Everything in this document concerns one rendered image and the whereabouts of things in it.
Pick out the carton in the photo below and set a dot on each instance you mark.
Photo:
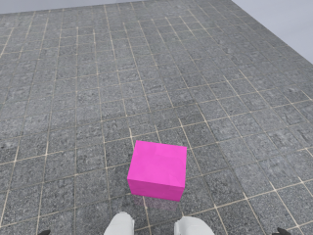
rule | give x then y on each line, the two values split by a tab
158	170

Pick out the robot right thigh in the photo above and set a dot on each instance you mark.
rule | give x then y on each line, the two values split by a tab
189	225

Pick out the robot left thigh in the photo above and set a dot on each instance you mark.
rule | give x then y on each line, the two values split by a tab
121	224

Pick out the robot thigh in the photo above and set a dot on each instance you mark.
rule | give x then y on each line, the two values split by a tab
189	225
121	224

